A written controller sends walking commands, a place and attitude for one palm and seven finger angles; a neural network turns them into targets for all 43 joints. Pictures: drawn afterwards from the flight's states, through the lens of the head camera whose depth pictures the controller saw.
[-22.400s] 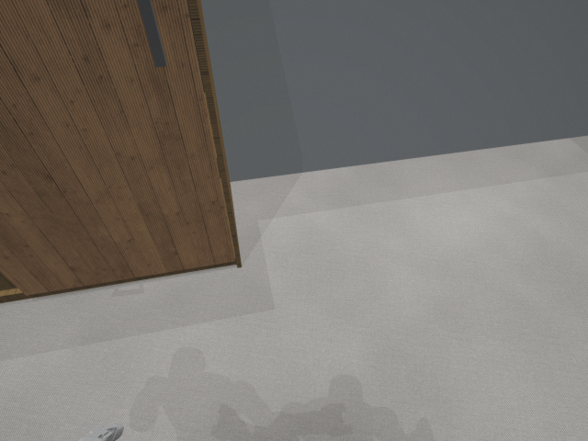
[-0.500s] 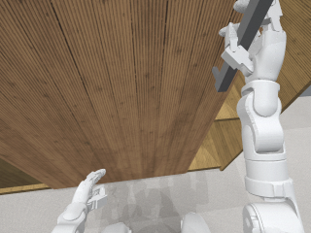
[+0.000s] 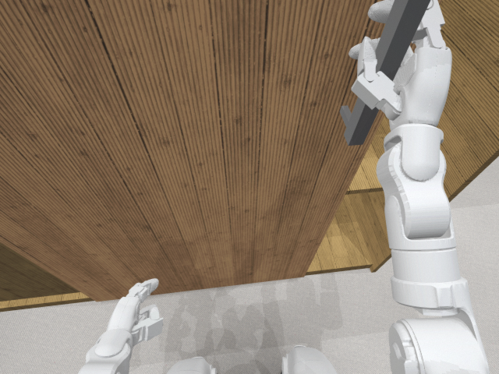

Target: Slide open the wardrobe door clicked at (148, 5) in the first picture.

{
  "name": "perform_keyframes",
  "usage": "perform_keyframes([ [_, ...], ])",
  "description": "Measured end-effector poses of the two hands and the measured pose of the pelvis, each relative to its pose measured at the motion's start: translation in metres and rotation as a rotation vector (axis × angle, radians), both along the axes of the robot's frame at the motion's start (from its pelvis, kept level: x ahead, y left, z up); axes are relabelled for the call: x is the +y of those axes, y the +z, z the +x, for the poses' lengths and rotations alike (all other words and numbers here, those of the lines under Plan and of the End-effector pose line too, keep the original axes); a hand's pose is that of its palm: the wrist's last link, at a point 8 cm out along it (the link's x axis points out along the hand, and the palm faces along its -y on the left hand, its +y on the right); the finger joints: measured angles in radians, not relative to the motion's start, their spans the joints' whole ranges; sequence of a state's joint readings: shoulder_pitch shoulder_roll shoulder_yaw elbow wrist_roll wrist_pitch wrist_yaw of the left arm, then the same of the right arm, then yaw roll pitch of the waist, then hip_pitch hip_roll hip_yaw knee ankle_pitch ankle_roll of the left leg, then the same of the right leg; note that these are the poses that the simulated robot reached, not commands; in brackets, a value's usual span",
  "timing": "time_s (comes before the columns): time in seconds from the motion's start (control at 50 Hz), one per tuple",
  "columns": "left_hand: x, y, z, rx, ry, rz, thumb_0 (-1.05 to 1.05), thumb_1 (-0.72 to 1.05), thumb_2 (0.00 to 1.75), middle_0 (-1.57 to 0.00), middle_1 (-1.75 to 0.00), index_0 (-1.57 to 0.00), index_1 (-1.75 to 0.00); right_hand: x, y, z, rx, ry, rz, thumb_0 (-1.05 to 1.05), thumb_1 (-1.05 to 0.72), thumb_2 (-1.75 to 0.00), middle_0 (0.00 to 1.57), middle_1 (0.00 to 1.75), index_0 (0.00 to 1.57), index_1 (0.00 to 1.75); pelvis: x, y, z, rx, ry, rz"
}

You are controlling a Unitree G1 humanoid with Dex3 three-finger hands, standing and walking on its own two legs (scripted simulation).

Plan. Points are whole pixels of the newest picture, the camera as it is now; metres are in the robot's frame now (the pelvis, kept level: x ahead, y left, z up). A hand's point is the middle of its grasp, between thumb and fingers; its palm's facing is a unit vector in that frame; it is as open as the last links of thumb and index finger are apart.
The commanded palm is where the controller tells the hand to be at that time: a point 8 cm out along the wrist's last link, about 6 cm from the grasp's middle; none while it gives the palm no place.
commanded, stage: step sideways, sliding the door along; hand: right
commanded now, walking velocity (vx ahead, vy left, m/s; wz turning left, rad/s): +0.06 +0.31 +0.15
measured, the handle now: (385, 33) +0.43 -0.16 +0.29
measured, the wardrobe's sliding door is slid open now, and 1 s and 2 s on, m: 0.29 0.41 0.53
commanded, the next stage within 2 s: none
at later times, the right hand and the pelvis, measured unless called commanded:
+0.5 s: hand (321, 78) +0.39 -0.09 +0.26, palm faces +0.28 +0.96 -0.04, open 5.8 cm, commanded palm +0.36 -0.07 +0.25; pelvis +0.00 +0.08 +0.00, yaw +1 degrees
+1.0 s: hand (259, 81) +0.39 -0.02 +0.26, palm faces +0.30 +0.95 -0.03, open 5.8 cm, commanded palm +0.36 +0.00 +0.25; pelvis +0.01 +0.16 +0.00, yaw +2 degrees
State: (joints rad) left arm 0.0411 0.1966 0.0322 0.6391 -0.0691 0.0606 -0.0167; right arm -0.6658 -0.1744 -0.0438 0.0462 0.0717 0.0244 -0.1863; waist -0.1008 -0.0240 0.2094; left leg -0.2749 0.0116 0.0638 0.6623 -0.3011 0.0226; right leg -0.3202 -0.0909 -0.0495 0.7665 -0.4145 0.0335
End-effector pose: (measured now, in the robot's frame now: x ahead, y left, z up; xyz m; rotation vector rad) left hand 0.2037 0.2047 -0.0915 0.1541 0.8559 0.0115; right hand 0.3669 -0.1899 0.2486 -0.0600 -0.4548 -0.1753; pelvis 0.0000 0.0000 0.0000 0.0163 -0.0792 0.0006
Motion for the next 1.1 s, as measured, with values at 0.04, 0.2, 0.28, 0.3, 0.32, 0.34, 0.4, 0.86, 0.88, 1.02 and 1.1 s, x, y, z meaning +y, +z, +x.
perform_keyframes([
  [0.04, 0.008, 0.003, -0.004, 0.001, 0.017, 0.028, 0.01, 0.91, 0.90, -0.20, -0.30, -0.20, -0.30, 0.003, -0.001, 0.000, -0.007, 0.026, 0.008, -0.03, -0.71, -0.80, 0.45, 1.40, 0.30, 1.36, 0.000, -0.002, 0.000, -0.003, 0.021, 0.004],
  [0.2, 0.021, 0.023, -0.014, 0.024, 0.007, 0.013, 0.01, 0.91, 0.90, -0.20, -0.30, -0.20, -0.30, 0.018, 0.000, -0.001, 0.021, 0.049, 0.001, -0.03, -0.73, -0.79, 0.45, 1.40, 0.32, 1.38, 0.019, 0.018, -0.002, -0.014, 0.068, 0.048],
  [0.28, 0.029, 0.025, -0.008, -0.002, -0.015, -0.010, 0.01, 0.91, 0.90, -0.20, -0.30, -0.20, -0.30, 0.026, 0.001, -0.002, 0.029, 0.025, 0.003, -0.04, -0.71, -0.80, 0.45, 1.40, 0.33, 1.39, 0.038, 0.020, -0.001, -0.013, 0.077, 0.064],
  [0.3, 0.032, 0.024, -0.006, -0.013, -0.022, -0.019, 0.01, 0.91, 0.90, -0.20, -0.30, -0.20, -0.30, 0.029, 0.001, -0.002, 0.029, 0.013, 0.001, -0.04, -0.71, -0.81, 0.45, 1.40, 0.33, 1.39, 0.044, 0.019, -0.001, -0.013, 0.076, 0.065],
  [0.32, 0.035, 0.023, -0.003, -0.025, -0.028, -0.027, 0.01, 0.91, 0.90, -0.20, -0.30, -0.20, -0.30, 0.031, 0.001, -0.003, 0.028, 0.000, -0.003, -0.04, -0.71, -0.81, 0.45, 1.40, 0.34, 1.39, 0.050, 0.016, -0.001, -0.014, 0.075, 0.064],
  [0.34, 0.039, 0.021, 0.001, -0.039, -0.035, -0.037, 0.01, 0.91, 0.90, -0.20, -0.30, -0.20, -0.30, 0.033, 0.001, -0.003, 0.026, -0.017, -0.008, -0.05, -0.70, -0.81, 0.45, 1.40, 0.34, 1.38, 0.058, 0.014, 0.000, -0.015, 0.073, 0.060],
  [0.4, 0.054, 0.011, 0.012, -0.082, -0.054, -0.061, 0.01, 0.90, 0.90, -0.20, -0.30, -0.20, -0.30, 0.041, 0.001, -0.004, 0.016, -0.080, -0.030, -0.06, -0.69, -0.82, 0.45, 1.40, 0.34, 1.37, 0.079, -0.001, 0.001, -0.015, 0.045, 0.042],
  [0.86, 0.150, 0.004, 0.005, -0.068, 0.008, -0.041, 0.01, 0.91, 0.90, -0.20, -0.30, -0.20, -0.30, 0.101, 0.001, -0.010, 0.023, -0.173, -0.034, -0.07, -0.67, -0.82, 0.45, 1.40, 0.36, 1.32, 0.156, -0.001, 0.007, -0.018, 0.036, 0.036],
  [0.88, 0.155, 0.005, 0.005, -0.070, 0.020, -0.038, 0.01, 0.91, 0.90, -0.20, -0.30, -0.20, -0.30, 0.104, 0.001, -0.010, 0.025, -0.173, -0.033, -0.07, -0.67, -0.82, 0.45, 1.40, 0.36, 1.32, 0.158, -0.001, 0.007, -0.013, 0.027, 0.031],
  [1.02, 0.181, 0.013, 0.002, -0.090, 0.061, 0.023, 0.01, 0.91, 0.90, -0.20, -0.30, -0.20, -0.30, 0.126, 0.001, -0.011, 0.022, -0.113, -0.008, -0.04, -0.70, -0.79, 0.45, 1.40, 0.35, 1.32, 0.161, 0.000, 0.008, 0.001, 0.050, 0.005],
  [1.1, 0.186, 0.010, 0.002, -0.103, 0.052, -0.008, 0.01, 0.91, 0.90, -0.20, -0.30, -0.19, -0.30, 0.140, 0.000, -0.012, 0.020, -0.102, -0.017, -0.05, -0.71, -0.77, 0.45, 1.40, 0.33, 1.32, 0.168, -0.001, 0.005, -0.012, 0.049, 0.025],
])
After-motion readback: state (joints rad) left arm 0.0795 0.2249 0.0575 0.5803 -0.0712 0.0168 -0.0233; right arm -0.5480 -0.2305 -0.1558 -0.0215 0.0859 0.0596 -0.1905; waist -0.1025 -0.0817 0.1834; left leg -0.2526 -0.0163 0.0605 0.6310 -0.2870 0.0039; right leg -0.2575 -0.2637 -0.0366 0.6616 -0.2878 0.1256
